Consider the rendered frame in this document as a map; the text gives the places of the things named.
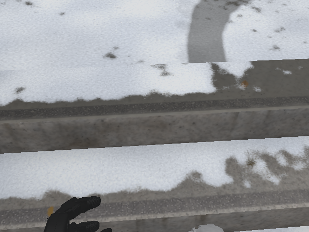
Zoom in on stairs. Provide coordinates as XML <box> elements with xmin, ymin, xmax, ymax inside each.
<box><xmin>0</xmin><ymin>107</ymin><xmax>309</xmax><ymax>232</ymax></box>

